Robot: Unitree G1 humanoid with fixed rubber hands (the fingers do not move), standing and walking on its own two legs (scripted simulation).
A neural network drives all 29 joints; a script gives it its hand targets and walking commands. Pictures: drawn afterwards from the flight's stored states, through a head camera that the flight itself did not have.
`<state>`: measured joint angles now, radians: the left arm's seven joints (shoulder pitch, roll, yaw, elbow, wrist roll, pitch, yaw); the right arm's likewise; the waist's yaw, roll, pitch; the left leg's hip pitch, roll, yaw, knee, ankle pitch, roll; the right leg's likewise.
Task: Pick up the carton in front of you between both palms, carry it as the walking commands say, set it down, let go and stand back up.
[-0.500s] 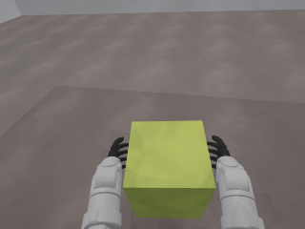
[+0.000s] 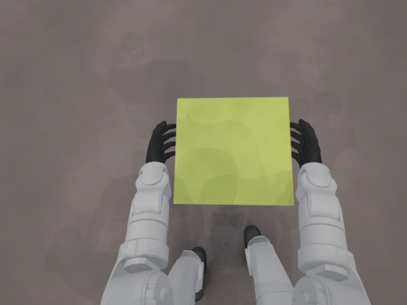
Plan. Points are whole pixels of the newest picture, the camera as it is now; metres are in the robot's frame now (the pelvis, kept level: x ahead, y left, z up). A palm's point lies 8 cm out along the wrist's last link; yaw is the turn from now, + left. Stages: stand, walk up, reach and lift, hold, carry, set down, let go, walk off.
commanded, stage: set down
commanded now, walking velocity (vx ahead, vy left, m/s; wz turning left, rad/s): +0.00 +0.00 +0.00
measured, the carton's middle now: (229, 160) +0.39 -0.04 -0.17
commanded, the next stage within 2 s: none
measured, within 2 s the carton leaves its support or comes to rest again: neither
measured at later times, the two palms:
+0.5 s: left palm (176, 145) +0.46 +0.09 -0.21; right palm (293, 156) +0.40 -0.21 -0.22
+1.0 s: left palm (190, 143) +0.50 +0.07 -0.36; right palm (284, 162) +0.42 -0.22 -0.37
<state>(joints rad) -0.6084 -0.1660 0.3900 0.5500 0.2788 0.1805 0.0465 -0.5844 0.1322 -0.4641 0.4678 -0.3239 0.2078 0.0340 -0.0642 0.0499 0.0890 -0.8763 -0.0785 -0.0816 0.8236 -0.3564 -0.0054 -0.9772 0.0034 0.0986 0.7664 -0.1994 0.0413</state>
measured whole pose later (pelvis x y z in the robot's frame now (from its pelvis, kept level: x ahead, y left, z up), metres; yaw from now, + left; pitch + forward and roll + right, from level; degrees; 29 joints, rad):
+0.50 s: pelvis -0.03 -0.01 -0.13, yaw +2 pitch +44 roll +2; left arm -0.99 -0.01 0.42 0.71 0.25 0.29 0.00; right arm -0.87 0.14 -0.56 0.46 -0.31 0.33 -0.04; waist -0.08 0.07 -0.15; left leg -1.65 -0.12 -0.09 1.40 -0.52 -0.05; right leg -1.75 0.05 0.11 1.33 -0.34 0.05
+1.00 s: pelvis -0.06 +0.00 -0.24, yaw +3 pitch +48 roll +0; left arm -1.40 0.17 0.27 0.96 0.18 0.29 0.05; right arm -1.16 0.04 -0.64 0.57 -0.25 0.33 -0.08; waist -0.15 0.08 0.03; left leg -2.05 -0.18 -0.08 1.81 -0.59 -0.05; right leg -2.13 0.06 0.12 1.69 -0.40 0.11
